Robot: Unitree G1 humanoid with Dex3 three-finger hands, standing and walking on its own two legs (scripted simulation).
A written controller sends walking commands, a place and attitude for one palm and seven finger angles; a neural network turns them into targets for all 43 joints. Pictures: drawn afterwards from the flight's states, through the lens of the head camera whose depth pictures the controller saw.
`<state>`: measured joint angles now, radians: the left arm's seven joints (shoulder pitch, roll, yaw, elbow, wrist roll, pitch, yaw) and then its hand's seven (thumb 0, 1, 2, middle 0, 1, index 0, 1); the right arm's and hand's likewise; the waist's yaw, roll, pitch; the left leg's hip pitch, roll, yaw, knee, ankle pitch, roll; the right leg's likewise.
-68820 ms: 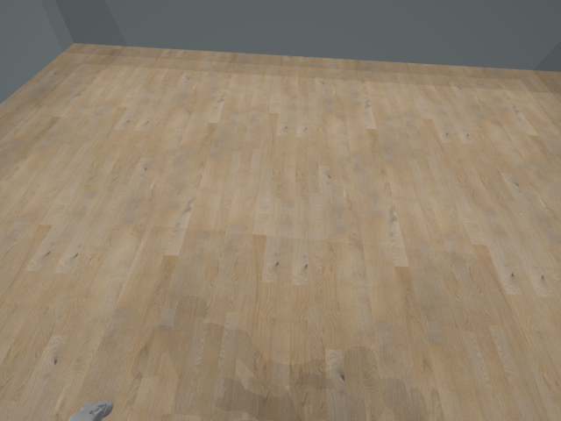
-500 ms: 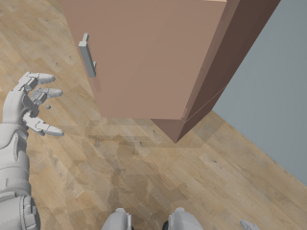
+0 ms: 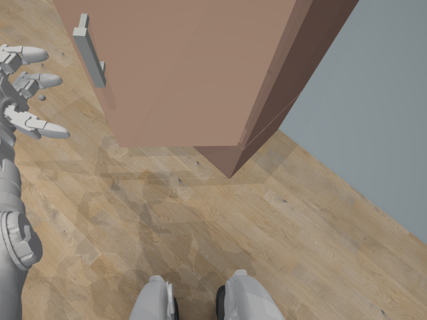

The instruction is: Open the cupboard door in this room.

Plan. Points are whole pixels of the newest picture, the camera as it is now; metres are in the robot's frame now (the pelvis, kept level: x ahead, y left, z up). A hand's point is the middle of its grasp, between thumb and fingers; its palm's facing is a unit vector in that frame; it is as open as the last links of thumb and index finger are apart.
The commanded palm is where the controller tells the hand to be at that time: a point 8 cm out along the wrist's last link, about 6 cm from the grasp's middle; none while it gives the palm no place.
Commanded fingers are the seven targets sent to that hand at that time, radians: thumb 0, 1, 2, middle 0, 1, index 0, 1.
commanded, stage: move the hooked fingers beside the handle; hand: left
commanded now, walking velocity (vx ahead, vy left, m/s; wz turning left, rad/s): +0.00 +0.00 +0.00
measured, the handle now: (92, 53) +0.59 +0.20 +0.07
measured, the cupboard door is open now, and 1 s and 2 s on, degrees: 47 47 46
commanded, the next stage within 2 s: slide the fingers in behind the handle in 1.12 s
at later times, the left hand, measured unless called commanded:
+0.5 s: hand (54, 69) +0.55 +0.26 +0.06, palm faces +0.00 -1.00 -0.01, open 14.0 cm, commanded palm +0.53 +0.30 +0.06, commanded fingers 0.00 -0.50 0.30 -0.30 -1.20 -0.30 -1.20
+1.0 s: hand (50, 78) +0.53 +0.27 +0.06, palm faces +0.00 -1.00 +0.00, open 14.0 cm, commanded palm +0.53 +0.30 +0.06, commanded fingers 0.00 -0.50 0.30 -0.30 -1.20 -0.30 -1.20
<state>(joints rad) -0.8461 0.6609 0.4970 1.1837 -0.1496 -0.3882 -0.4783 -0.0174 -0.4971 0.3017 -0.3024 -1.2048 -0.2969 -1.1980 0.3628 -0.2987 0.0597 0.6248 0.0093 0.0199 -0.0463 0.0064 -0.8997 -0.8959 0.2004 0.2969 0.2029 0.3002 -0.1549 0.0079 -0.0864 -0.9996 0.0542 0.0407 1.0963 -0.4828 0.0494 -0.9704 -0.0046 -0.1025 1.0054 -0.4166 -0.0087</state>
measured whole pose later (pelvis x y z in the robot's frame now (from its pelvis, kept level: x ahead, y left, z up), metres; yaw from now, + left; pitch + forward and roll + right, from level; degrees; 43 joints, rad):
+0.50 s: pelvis +0.01 +0.01 -0.01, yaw -2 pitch +27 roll -5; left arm -0.99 0.79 0.55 1.23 -0.07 -0.32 -0.46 -0.02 -0.49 0.30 -0.30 -1.20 -0.30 -1.20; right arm 0.43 -0.29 0.08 0.59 -0.02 0.09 -0.02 0.00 -0.90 -0.90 0.20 0.30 0.20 0.30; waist -0.23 0.03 -0.07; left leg -1.10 0.08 0.04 1.12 -0.51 0.06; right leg -1.06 0.02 -0.10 1.00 -0.41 0.00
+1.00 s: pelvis +0.02 +0.01 +0.00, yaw -1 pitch +26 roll -6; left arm -0.95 0.73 0.51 1.21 -0.09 -0.35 -0.44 -0.02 -0.50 0.30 -0.30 -1.20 -0.30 -1.20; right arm 0.37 -0.29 0.07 0.58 -0.01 0.10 -0.02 0.00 -0.90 -0.90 0.20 0.30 0.20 0.30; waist -0.20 0.02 -0.08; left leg -1.06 0.07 0.03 1.12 -0.51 0.06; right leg -1.01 0.01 -0.11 0.99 -0.42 0.00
